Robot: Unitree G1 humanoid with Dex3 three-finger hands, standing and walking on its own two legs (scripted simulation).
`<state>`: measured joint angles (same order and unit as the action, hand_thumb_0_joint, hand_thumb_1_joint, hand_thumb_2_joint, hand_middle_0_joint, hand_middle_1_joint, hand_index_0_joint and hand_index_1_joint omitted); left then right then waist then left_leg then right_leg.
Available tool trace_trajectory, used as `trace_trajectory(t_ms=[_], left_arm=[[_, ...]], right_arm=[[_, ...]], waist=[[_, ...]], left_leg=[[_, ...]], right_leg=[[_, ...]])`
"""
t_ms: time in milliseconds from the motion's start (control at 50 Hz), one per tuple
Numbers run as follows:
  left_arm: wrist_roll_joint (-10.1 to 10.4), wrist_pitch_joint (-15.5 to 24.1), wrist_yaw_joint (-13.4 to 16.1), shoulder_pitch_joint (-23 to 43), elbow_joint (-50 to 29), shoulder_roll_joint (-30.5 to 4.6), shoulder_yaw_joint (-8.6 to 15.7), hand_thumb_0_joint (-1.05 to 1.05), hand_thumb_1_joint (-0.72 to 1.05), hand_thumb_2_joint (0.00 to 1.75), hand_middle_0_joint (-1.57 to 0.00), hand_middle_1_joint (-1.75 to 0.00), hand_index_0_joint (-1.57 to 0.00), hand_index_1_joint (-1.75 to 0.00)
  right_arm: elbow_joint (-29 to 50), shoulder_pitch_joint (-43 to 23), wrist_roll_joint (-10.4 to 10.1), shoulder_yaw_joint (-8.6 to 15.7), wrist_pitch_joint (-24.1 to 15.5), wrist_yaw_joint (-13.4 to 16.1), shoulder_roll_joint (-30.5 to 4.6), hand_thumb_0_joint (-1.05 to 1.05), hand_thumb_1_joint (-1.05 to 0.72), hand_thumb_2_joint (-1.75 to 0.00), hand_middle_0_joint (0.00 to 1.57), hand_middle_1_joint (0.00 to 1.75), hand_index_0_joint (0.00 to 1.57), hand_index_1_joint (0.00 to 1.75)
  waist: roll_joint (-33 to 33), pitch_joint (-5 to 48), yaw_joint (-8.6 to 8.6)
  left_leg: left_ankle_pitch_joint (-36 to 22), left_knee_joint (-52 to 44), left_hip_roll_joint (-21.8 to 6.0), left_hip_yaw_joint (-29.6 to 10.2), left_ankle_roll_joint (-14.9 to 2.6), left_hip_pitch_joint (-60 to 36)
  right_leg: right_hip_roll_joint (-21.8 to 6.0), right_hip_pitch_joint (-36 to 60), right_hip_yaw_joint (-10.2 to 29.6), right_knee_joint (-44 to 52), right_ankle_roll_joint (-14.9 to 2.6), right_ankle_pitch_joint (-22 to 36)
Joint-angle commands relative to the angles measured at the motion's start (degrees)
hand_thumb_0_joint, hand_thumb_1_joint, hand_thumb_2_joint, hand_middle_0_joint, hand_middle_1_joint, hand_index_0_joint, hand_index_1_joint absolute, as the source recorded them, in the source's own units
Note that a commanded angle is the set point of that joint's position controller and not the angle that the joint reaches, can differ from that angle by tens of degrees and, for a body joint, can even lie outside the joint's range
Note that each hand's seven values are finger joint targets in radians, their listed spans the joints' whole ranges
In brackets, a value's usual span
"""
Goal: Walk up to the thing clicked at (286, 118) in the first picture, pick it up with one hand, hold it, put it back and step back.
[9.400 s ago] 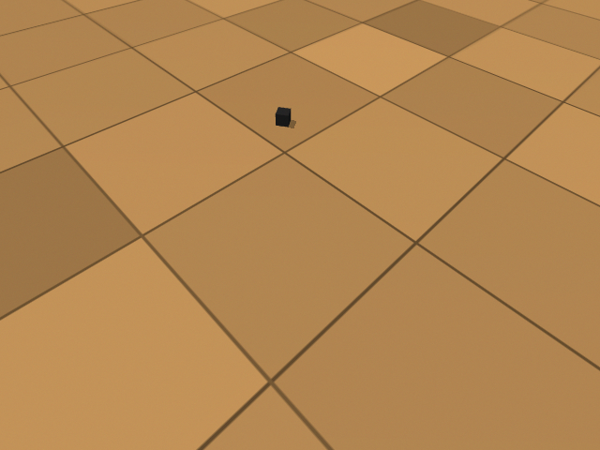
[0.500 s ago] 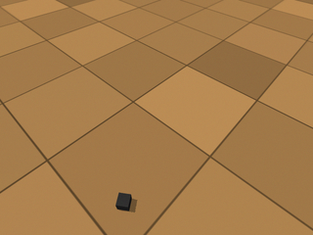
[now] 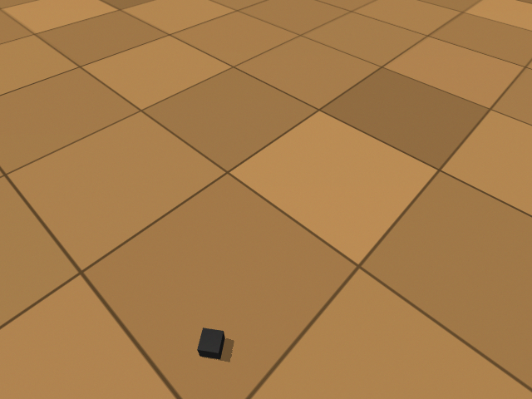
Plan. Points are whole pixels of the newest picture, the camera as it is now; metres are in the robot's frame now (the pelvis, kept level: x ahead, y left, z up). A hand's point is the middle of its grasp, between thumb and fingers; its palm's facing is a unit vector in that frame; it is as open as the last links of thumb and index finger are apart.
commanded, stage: stand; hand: left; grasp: from above
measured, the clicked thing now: (211, 343) +0.43 +0.19 -0.75
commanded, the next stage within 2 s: rise first in 0.48 s
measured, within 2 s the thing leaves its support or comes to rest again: neither
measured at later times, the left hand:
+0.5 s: hand out of the picture +0.07 +0.25 -0.16, palm faces -0.03 -0.94 -0.35, open 7.4 cm
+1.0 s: hand out of the picture +0.13 +0.25 -0.18, palm faces -0.09 -0.92 -0.38, open 11.8 cm
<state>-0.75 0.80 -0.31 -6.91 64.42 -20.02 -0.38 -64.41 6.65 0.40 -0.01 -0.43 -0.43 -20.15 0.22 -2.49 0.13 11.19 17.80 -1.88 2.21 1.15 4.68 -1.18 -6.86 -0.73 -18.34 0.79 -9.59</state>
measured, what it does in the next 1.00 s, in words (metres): stands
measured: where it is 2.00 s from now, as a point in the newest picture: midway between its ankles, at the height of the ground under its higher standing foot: outside the picture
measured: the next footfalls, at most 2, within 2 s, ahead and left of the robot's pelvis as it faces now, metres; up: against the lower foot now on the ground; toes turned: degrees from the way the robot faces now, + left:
none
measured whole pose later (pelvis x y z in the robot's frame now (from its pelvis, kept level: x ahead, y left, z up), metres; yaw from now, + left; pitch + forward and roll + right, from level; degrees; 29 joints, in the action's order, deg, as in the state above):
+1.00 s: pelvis -0.01 +0.00 -0.04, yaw +1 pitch +9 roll -1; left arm -9.3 -5.7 -0.6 -1.8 51.6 -18.3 6.8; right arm -40.4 14.2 -1.4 1.5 -3.8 0.9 -14.1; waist 0.2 2.2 2.0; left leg 21.0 42.4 -2.2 1.1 0.7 30.4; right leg -1.4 -31.5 -1.1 -40.9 0.8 -18.4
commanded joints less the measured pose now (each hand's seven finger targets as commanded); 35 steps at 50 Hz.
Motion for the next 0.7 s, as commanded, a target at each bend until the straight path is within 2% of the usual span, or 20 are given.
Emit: trace_trajectory(t_ms=[0,80,180,300,460,540,560,580,600,620,640,660,680], left_arm=[[0.1,0.9,0.9,2.5,-3.4,-12.2,2.5,0.0,0.9,0.9,-0.2,-0.3,-0.2,-0.3],[0.2,0.9,0.8,1.8,-3.3,-12.3,2.5,0.0,0.9,0.9,-0.2,-0.3,-0.2,-0.3],[0.2,0.8,0.9,2.4,-3.5,-12.4,2.6,0.0,0.9,0.9,-0.2,-0.3,-0.2,-0.3],[0.1,0.9,0.9,2.2,-3.6,-12.5,2.7,0.0,0.9,0.9,-0.2,-0.3,-0.2,-0.3],[0.1,0.9,0.8,2.1,-3.4,-12.3,2.5,0.0,0.9,0.9,-0.2,-0.3,-0.2,-0.3],[0.1,0.9,0.9,2.3,-3.4,-12.8,2.7,0.0,0.9,0.9,-0.2,-0.3,-0.2,-0.3],[0.1,1.0,0.9,1.9,-3.4,-12.5,2.6,0.0,0.84,0.97,-0.14,-0.38,-0.16,-0.38],[3.0,6.1,1.6,22.0,-23.5,-2.4,2.7,0.0,0.8,0.9,-0.19,-0.46,-0.17,-0.46],[2.8,6.0,2.3,30.9,-23.0,-7.6,4.9,0.0,0.72,0.88,-0.22,-0.54,-0.19,-0.54],[1.9,2.9,2.4,16.5,-7.3,-9.2,6.7,0.0,0.64,0.88,-0.22,-0.59,-0.19,-0.62],[1.3,2.1,1.5,12.5,-4.7,-9.3,7.3,0.0,0.56,0.9,-0.21,-0.65,-0.18,-0.67],[-0.1,2.1,1.1,15.4,-7.2,-11.8,8.0,0.0,0.48,0.88,-0.19,-0.73,-0.19,-0.74],[-1.1,3.0,1.0,18.6,-10.9,-16.4,10.9,0.0,0.4,0.88,-0.21,-0.78,-0.2,-0.78]], right_arm=[[3.2,-1.9,0.3,2.3,-1.1,0.8,-11.8,0.0,-0.9,-0.9,0.2,0.3,0.2,0.3],[3.4,-2.5,0.2,2.5,-1.2,0.8,-12.4,0.0,-0.9,-0.9,0.2,0.3,0.2,0.3],[3.3,-2.1,0.2,2.4,-1.1,0.9,-12.0,0.0,-0.9,-0.9,0.2,0.3,0.2,0.3],[3.4,-2.3,0.2,2.6,-1.3,0.9,-12.4,0.0,-0.9,-0.9,0.2,0.3,0.2,0.3],[3.3,-2.2,0.2,2.4,-1.1,0.8,-12.1,0.0,-0.9,-0.9,0.2,0.3,0.2,0.3],[3.4,-2.1,0.2,2.5,-1.1,0.8,-12.0,0.0,-0.9,-0.9,0.2,0.3,0.2,0.3],[3.3,-2.0,0.2,2.5,-1.1,0.7,-12.1,0.0,-0.89,-0.9,0.2,0.3,0.2,0.3],[19.8,-1.3,-3.6,-0.6,-4.0,1.9,-2.2,0.0,-0.9,-0.9,0.2,0.3,0.2,0.3],[17.7,0.8,-3.6,0.5,-4.2,2.7,-4.7,0.0,-0.86,-0.89,0.2,0.3,0.2,0.3],[15.6,3.4,-3.7,0.6,-3.4,2.9,-5.5,0.0,-0.87,-0.9,0.2,0.3,0.2,0.3],[17.3,4.0,-3.5,1.4,-2.8,2.8,-5.8,0.0,-0.85,-0.89,0.2,0.3,0.2,0.3],[18.4,4.8,-3.0,2.4,-2.9,3.2,-5.8,0.0,-0.86,-0.89,0.2,0.3,0.2,0.3],[19.2,5.8,-2.7,3.4,-3.4,3.6,-6.0,0.0,-0.88,-0.9,0.2,0.3,0.2,0.3]], waist=[[0.1,3.7,0.09],[0.4,4.1,-0.37],[0.0,3.4,-0.04],[0.3,4.6,-0.13],[-0.3,2.2,-0.13],[-0.2,3.3,-0.04],[-0.1,3.2,-0.2],[-1.2,-2.2,6.86],[-1.4,2.2,4.54],[-3.6,0.1,3.98],[-2.9,-0.1,2.01],[-2.7,4.2,1.9],[-0.7,9.7,0.95]], left_leg=[[-9.1,-2.7,-6.4,-4.8,-1.9,0.6],[-9.7,-2.8,-6.6,-5.0,-1.81,-0.7],[-8.4,-3.1,-6.4,-4.9,-1.7,-0.1],[-9.5,-2.7,-6.7,-4.9,-1.92,-0.8],[-6.2,-3.5,-6.3,-5.0,-1.89,0.6],[-6.1,-3.5,-6.3,-5.1,-1.93,-0.3],[-6.4,-3.3,-6.4,-5.0,-2.05,-0.4],[0.9,1.6,1.9,1.3,-2.09,8.5],[1.2,2.7,2.1,1.0,-2.18,7.8],[3.0,3.5,2.5,1.1,-2.35,9.7],[1.7,5.6,2.2,1.3,-2.13,12.0],[0.2,6.9,2.5,1.1,-2.23,12.1],[-1.6,8.2,2.5,0.9,-1.99,11.4]], right_leg=[[-7.0,1.9,5.0,2.2,-1.8,11.4],[-6.7,1.3,4.7,2.0,-1.7,10.5],[-6.7,1.1,4.8,2.2,-1.77,9.6],[-6.9,1.9,4.9,1.7,-1.83,10.8],[-6.7,0.5,5.0,3.0,-1.62,8.2],[-6.7,0.8,5.1,2.6,-1.9,7.6],[-6.7,0.7,5.2,2.9,-1.77,8.0],[1.0,-11.7,0.0,-0.9,-0.78,1.3],[0.6,-7.9,-0.5,-1.5,-0.65,-0.3],[1.1,-8.8,-1.1,-1.5,-1.07,-3.2],[1.3,-10.3,-1.4,-3.4,-1.31,-3.0],[1.1,-10.0,-1.2,-4.9,-1.37,-1.6],[0.7,-8.5,-0.8,-6.6,-1.21,1.3]])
